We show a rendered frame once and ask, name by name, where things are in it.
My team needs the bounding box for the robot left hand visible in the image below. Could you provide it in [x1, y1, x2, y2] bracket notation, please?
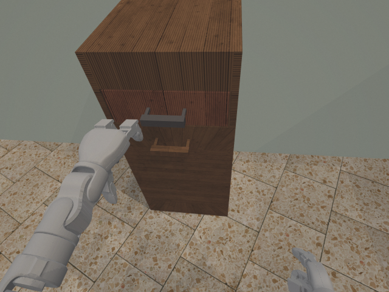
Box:
[78, 119, 143, 204]

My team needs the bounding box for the robot left forearm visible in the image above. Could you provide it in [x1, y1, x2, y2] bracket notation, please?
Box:
[0, 161, 109, 292]

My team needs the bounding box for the handle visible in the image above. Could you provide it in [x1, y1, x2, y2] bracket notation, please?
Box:
[150, 145, 190, 158]
[140, 107, 187, 128]

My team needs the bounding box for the cabinet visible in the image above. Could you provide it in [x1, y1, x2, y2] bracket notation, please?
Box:
[75, 0, 243, 217]

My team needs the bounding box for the drawer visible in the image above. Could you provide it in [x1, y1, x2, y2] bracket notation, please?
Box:
[101, 89, 230, 127]

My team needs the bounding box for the robot right hand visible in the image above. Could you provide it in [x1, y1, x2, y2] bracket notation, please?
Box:
[287, 248, 334, 292]

